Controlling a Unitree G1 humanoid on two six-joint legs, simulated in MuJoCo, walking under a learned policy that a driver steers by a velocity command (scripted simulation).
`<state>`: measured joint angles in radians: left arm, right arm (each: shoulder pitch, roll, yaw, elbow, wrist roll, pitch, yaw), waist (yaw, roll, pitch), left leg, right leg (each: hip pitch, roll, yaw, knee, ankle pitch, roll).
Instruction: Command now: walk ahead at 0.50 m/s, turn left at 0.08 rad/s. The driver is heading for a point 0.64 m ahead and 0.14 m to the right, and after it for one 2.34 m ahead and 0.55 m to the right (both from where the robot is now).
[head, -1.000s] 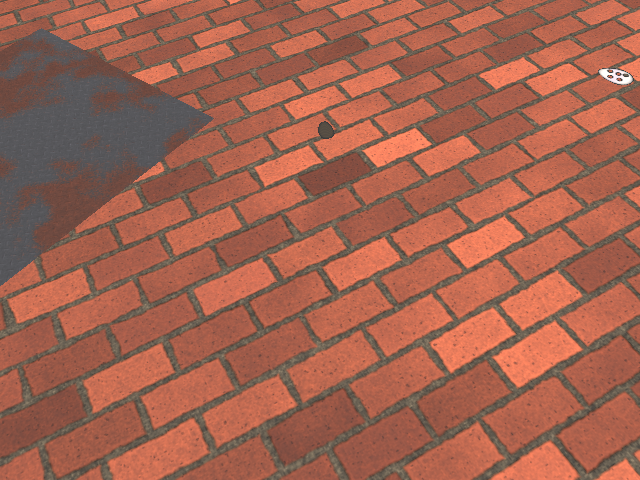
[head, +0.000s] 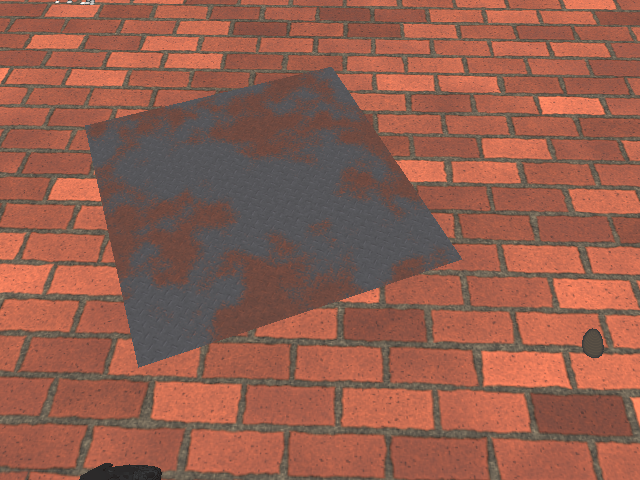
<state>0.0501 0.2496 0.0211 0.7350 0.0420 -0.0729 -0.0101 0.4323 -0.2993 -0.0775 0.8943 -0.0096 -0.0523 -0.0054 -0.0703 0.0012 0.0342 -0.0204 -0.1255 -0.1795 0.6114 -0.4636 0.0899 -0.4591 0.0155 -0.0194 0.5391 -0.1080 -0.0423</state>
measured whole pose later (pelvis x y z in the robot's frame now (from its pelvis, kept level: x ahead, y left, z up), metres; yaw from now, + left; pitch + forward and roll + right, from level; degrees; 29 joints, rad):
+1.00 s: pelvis +0.48 -0.11 +0.00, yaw -29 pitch +2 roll +1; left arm 0.00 0.24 0.03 0.70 0.06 -0.03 -0.06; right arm 0.45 -0.24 -0.03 0.92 -0.01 -0.06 0.00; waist -0.08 -0.01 0.05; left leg 0.05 0.07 0.23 0.47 -0.46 -0.02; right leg -0.46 0.01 -0.08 0.55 -0.13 -0.12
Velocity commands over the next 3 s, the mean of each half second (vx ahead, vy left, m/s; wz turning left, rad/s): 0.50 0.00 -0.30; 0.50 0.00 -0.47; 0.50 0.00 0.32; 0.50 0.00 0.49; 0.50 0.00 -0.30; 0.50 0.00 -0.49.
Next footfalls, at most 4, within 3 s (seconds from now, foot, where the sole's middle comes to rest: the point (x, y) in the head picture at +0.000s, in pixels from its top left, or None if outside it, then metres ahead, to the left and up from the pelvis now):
0.48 left None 0.41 0.07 -0.76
0.98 right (436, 422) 0.57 -0.25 -0.76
1.54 left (386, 292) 0.90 -0.19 -0.76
2.08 right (437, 198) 1.20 -0.37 -0.76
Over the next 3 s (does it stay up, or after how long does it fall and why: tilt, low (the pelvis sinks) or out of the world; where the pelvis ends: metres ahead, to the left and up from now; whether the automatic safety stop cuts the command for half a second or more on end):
stays up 1.51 -0.34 0.02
